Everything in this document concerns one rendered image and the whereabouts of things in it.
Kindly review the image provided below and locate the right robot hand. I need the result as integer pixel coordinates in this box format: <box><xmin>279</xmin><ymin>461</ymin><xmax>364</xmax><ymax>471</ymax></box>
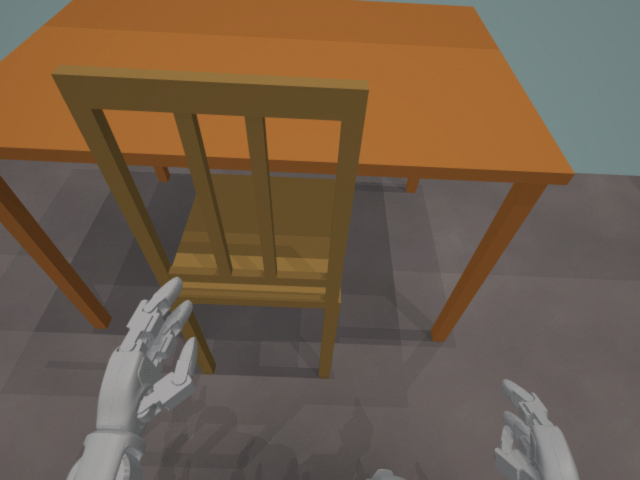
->
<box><xmin>495</xmin><ymin>379</ymin><xmax>580</xmax><ymax>480</ymax></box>

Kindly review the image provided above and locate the table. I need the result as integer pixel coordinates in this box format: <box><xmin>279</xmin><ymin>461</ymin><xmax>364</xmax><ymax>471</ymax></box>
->
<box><xmin>0</xmin><ymin>0</ymin><xmax>575</xmax><ymax>342</ymax></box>

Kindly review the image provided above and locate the robot right shin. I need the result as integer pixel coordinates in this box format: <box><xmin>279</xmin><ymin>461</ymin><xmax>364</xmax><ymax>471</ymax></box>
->
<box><xmin>373</xmin><ymin>469</ymin><xmax>393</xmax><ymax>477</ymax></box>

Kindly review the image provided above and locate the chair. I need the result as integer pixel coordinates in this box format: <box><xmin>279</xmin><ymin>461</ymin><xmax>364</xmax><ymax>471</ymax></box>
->
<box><xmin>51</xmin><ymin>65</ymin><xmax>369</xmax><ymax>379</ymax></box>

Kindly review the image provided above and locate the left robot forearm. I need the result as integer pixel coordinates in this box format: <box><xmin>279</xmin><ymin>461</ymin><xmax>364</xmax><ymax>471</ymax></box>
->
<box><xmin>66</xmin><ymin>429</ymin><xmax>146</xmax><ymax>480</ymax></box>

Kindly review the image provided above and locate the left robot hand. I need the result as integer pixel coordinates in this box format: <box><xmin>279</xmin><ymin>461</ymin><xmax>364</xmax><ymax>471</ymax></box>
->
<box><xmin>96</xmin><ymin>277</ymin><xmax>198</xmax><ymax>437</ymax></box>

